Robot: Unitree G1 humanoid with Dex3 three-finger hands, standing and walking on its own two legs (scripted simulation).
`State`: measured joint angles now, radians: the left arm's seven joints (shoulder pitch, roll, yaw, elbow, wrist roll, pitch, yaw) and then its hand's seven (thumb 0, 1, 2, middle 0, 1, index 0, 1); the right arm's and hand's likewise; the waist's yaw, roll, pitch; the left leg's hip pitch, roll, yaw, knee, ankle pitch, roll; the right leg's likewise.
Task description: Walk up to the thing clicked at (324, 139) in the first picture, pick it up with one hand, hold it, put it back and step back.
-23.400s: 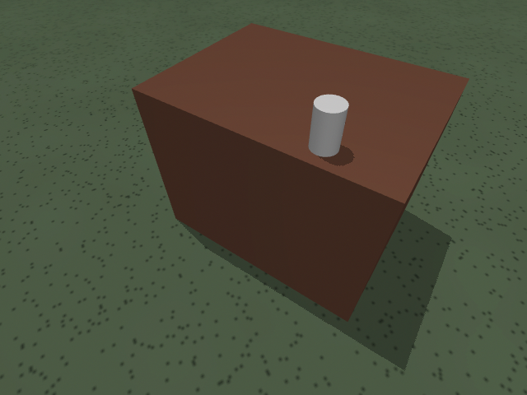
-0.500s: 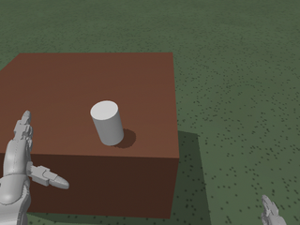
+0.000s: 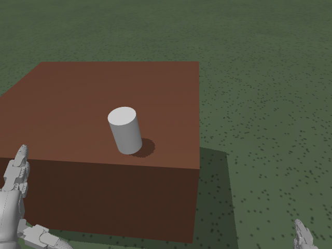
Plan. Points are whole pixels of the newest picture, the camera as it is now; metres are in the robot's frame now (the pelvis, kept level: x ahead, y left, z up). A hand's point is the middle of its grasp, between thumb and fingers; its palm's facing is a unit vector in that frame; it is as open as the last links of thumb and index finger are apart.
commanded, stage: sink last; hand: left
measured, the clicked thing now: (126, 131) +0.47 +0.19 +0.02
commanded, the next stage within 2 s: home in 0.06 s
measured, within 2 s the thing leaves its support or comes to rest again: neither
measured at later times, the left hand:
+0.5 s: hand (74, 234) +0.17 +0.24 +0.01, palm faces +0.24 -0.93 -0.28, open 17.3 cm
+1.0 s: hand (108, 231) +0.20 +0.19 -0.07, palm faces +0.10 -0.97 -0.24, open 17.6 cm
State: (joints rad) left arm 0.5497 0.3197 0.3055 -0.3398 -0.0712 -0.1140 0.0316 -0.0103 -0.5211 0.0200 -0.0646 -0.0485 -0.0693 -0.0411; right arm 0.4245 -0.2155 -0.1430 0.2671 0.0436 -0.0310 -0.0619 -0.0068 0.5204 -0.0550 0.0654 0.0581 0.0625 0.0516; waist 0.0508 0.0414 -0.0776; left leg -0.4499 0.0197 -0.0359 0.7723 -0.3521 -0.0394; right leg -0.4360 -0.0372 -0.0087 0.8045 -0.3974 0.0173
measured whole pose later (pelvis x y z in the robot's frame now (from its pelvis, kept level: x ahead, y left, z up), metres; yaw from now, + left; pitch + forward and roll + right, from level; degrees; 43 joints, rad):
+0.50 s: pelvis +0.00 +0.02 +0.00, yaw +0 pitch +3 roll +0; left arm 0.52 0.22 0.16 -0.02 -0.04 -0.19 0.03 -0.01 -0.52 0.08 -0.06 -0.06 -0.06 -0.06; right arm 0.36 -0.15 0.00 0.33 0.02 -0.10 -0.04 0.00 -0.11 -0.46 0.13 0.18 0.13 0.17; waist 0.04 0.00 -0.03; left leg -0.50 0.02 -0.02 0.79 -0.36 -0.02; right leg -0.48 -0.04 0.00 0.80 -0.38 0.03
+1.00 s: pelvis +0.03 +0.02 -0.01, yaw -2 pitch +7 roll -1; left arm 0.43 0.19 0.01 0.17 -0.02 0.00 0.10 -0.01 -0.58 0.03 -0.05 -0.04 -0.05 -0.04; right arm 0.31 -0.21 0.00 0.44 0.03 -0.02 -0.08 0.01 -0.89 -0.90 0.21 0.30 0.21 0.30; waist -0.01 0.01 -0.09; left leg -0.56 0.04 -0.02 0.89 -0.45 -0.03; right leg -0.53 -0.01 0.00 0.86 -0.45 0.03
